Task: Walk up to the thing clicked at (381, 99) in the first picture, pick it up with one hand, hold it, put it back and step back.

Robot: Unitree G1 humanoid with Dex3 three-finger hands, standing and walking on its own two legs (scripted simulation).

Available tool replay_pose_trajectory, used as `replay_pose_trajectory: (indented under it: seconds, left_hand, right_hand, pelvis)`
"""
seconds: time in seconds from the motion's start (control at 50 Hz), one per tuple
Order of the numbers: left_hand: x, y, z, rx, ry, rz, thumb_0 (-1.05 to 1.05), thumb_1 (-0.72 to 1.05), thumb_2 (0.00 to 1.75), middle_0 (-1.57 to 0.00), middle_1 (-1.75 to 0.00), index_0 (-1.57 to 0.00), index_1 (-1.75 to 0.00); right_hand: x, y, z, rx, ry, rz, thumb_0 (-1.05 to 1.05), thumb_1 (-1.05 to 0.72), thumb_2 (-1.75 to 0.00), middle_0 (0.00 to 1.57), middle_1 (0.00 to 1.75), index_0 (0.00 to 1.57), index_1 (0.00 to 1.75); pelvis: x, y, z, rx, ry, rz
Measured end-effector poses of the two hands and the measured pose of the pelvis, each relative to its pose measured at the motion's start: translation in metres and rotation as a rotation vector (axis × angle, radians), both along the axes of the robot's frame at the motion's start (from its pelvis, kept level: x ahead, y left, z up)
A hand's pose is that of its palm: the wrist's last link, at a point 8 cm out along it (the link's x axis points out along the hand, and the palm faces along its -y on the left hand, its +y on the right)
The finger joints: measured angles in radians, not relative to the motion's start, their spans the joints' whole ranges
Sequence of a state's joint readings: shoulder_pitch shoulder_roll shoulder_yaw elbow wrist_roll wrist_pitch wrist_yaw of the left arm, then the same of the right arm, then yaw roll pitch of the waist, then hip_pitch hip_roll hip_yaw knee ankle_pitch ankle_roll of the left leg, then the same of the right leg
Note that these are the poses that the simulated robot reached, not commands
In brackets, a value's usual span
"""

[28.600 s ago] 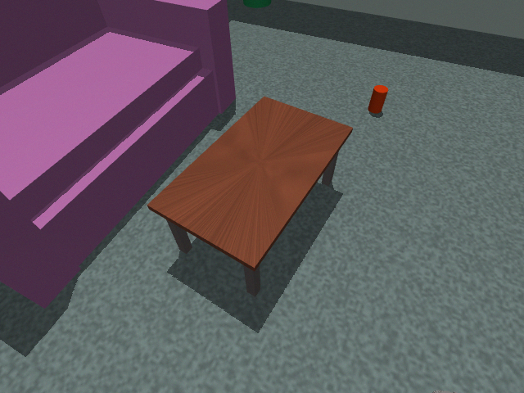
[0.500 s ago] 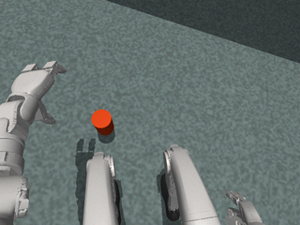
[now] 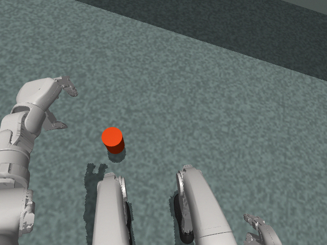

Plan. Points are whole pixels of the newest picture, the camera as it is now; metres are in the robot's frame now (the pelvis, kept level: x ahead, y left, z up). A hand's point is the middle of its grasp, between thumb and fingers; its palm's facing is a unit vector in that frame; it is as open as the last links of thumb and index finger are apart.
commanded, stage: go down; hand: left
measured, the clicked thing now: (114, 141) +0.47 +0.14 -0.47
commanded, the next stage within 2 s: withdraw in 1.92 s
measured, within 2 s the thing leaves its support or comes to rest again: neither
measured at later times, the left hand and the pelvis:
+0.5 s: hand (53, 104) +0.45 +0.24 -0.03, palm faces -0.32 -0.33 -0.89, open 6.0 cm; pelvis +0.01 +0.00 +0.02, yaw +0 degrees
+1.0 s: hand (52, 101) +0.46 +0.24 -0.02, palm faces -0.30 -0.31 -0.90, open 5.7 cm; pelvis +0.02 +0.00 +0.04, yaw +0 degrees
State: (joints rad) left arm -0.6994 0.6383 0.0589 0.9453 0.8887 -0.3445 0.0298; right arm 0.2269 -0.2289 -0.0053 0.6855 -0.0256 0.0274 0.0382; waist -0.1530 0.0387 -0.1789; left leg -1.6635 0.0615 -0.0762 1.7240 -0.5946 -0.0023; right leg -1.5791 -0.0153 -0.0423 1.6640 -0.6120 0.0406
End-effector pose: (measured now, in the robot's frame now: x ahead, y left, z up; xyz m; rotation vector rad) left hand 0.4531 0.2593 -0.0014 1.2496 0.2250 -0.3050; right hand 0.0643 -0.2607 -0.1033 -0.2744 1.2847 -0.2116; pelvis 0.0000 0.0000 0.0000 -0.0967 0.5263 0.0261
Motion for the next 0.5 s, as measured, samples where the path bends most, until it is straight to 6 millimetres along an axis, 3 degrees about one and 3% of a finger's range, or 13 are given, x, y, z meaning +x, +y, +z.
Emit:
replay_pose_trajectory:
  seconds: [0.28, 0.5]
  left_hand:
    - [-0.001, 0.001, 0.013, -0.036, -0.012, 0.013, 0.0, 0.0, 0.79, -0.76, -1.21, -0.86, -1.11]
    - [-0.002, -0.001, 0.022, -0.045, -0.018, 0.029, 0.0, 0.14, 0.79, -0.89, -1.26, -1.0, -1.14]
  right_hand:
    - [0.004, 0.004, 0.014, 0.004, -0.005, 0.002, 0.0, -0.93, -0.9, 0.2, 0.3, 0.2, 0.3]
    - [0.011, 0.006, 0.023, 0.016, -0.017, 0.004, 0.0, -0.94, -0.9, 0.2, 0.3, 0.2, 0.3]
  pelvis:
    - [0.005, 0.003, 0.014, -0.001, -0.009, 0.003]
    - [0.009, 0.003, 0.025, 0.001, -0.015, 0.004]
